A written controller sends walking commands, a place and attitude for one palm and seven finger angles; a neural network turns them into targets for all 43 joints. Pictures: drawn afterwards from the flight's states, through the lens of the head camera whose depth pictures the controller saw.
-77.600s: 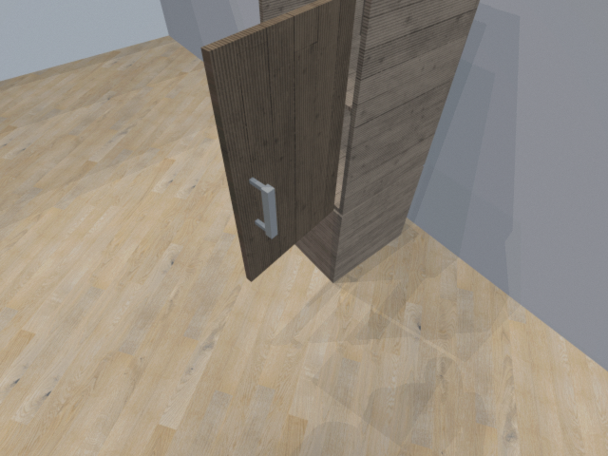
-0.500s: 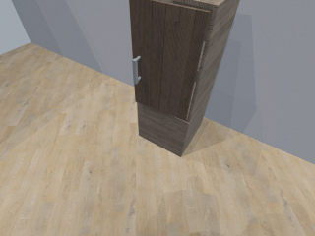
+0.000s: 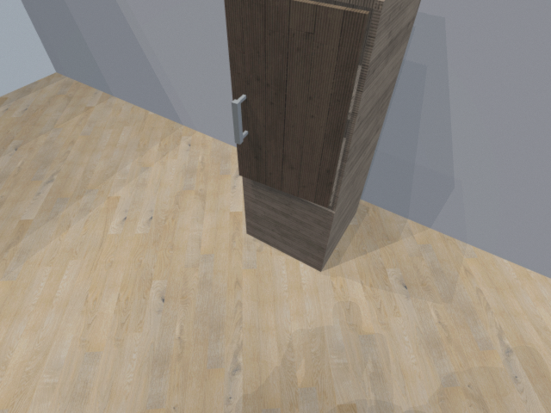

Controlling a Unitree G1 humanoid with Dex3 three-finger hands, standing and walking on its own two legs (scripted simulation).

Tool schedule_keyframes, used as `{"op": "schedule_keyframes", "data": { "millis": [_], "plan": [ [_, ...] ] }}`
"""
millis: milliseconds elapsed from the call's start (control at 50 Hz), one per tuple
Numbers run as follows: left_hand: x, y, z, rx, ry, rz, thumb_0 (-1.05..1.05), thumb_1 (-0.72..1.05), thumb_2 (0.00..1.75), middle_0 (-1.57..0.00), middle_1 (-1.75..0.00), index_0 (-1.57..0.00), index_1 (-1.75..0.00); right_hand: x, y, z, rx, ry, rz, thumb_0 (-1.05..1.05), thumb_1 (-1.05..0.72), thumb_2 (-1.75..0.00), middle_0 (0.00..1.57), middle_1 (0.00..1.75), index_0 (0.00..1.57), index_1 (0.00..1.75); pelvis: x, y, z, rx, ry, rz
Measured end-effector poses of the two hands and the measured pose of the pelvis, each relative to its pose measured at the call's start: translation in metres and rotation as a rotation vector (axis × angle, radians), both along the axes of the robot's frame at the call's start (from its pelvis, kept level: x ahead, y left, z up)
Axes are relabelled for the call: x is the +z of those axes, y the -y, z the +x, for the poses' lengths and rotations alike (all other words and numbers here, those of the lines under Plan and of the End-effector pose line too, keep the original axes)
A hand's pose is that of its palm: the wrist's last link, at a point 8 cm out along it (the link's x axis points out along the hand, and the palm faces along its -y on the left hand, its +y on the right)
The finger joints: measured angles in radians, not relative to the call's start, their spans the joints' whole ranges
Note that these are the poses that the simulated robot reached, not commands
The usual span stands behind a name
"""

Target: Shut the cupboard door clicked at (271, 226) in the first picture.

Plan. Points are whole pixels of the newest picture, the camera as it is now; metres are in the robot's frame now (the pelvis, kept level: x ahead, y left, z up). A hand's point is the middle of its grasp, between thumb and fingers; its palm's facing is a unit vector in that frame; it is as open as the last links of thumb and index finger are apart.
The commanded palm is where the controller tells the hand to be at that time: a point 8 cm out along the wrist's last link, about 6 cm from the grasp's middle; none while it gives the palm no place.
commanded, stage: look to check the result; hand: left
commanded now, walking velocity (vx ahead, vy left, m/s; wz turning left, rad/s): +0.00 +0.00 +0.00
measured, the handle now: (240, 119) +0.90 +0.15 -0.09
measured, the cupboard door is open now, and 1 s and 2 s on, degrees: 5 5 5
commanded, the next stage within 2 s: walk to a spot facing it in 0.12 s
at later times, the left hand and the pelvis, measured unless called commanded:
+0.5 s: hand out of the picture +0.03 +0.19 -0.18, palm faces +0.12 -0.97 -0.22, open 7.4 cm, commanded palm none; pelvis +0.00 -0.01 -0.01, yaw +6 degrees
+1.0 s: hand out of the picture +0.02 +0.21 -0.16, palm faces +0.38 -0.88 -0.29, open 7.4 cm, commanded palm none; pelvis -0.01 -0.04 -0.01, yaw +23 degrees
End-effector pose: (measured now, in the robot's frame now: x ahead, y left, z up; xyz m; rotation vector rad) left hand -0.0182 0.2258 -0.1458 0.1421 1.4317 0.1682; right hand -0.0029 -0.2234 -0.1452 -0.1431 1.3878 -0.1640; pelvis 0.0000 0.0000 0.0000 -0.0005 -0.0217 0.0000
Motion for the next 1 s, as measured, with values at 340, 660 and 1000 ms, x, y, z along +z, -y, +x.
{"op": "schedule_keyframes", "data": {
  "millis": [340,660,1000],
  "plan": [
    [0.002,-0.003,0.037,-0.012,0.076,0.022,0.00,0.91,0.90,-0.20,-0.29,-0.20,-0.30,0.004,0.021,0.024,0.025,0.027,-0.031,0.01,-0.90,-0.90,0.20,0.30,0.20,0.30,0.000,0.008,0.007,0.018,0.001,0.000],
    [-0.022,-0.031,0.018,0.162,0.117,0.033,0.00,0.91,0.90,-0.20,-0.29,-0.20,-0.30,-0.004,0.003,0.058,0.185,0.024,-0.053,0.01,-0.90,-0.90,0.20,0.30,0.20,0.30,-0.020,-0.007,-0.006,0.189,-0.012,-0.015],
    [0.019,-0.022,0.013,0.298,0.280,0.163,0.00,0.91,0.90,-0.20,-0.29,-0.20,-0.30,-0.001,0.040,0.130,0.388,0.070,-0.051,0.01,-0.90,-0.90,0.20,0.30,0.20,0.30,-0.012,0.038,-0.006,0.409,-0.066,-0.011]
  ]
}}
